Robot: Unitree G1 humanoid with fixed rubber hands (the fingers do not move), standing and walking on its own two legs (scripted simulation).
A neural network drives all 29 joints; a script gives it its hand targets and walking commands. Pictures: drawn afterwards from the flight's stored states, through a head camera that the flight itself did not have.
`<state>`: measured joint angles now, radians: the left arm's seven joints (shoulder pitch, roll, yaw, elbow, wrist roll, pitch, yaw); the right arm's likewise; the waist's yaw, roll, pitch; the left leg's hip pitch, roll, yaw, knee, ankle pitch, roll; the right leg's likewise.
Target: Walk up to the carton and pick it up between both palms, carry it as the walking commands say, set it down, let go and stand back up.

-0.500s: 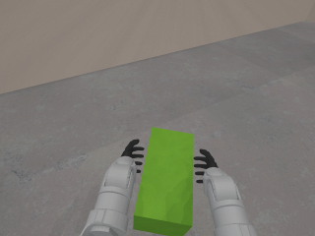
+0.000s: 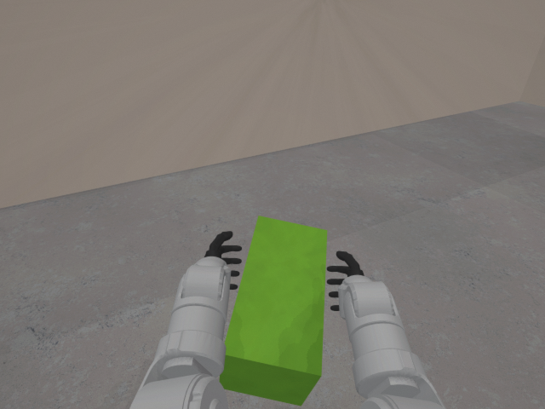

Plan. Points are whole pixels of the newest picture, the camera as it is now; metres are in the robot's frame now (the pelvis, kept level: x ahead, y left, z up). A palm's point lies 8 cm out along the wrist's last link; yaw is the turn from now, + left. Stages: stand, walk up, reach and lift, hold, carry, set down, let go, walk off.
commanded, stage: hold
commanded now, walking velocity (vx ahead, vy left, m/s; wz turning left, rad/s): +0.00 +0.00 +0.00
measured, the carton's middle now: (277, 302) +0.36 +0.01 -0.01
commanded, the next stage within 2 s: set down in 0.06 s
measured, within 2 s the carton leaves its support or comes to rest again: neither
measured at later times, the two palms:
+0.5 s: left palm (228, 296) +0.33 +0.10 +0.03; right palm (358, 317) +0.31 -0.13 +0.01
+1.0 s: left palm (243, 325) +0.35 +0.08 -0.08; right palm (359, 339) +0.33 -0.15 -0.09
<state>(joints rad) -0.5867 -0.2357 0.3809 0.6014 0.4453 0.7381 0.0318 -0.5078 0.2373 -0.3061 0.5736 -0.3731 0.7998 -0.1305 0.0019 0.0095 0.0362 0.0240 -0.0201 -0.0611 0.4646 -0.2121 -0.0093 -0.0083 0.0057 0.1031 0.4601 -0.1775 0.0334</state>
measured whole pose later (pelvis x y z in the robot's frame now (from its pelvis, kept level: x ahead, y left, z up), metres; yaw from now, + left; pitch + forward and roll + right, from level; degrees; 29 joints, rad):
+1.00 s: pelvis -0.01 +0.00 -0.04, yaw +3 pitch +14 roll +0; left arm -0.60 -0.26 0.39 0.76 0.38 0.14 0.18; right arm -0.53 0.21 -0.43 0.64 -0.32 0.23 -0.15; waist -0.10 0.04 0.01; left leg -0.80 -0.07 -0.12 0.83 -0.28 -0.02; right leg -0.80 0.04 0.12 0.81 -0.26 0.05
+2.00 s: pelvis -0.04 +0.00 -0.18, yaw +4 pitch +34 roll +0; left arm -0.95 -0.19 0.42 0.80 0.31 0.17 0.25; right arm -0.87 0.16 -0.53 0.66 -0.32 0.23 -0.17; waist -0.11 0.07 -0.06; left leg -1.58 -0.16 -0.13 1.45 -0.46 -0.05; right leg -1.59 0.09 0.13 1.44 -0.45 0.08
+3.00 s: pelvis -0.05 -0.01 -0.30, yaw +4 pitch +40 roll +1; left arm -1.35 -0.04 0.42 0.91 0.26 0.23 0.25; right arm -1.21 0.03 -0.53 0.70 -0.28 0.30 -0.14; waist -0.12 0.08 0.13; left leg -2.03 -0.21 -0.12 1.85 -0.53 -0.11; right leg -2.05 0.15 0.13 1.85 -0.51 0.10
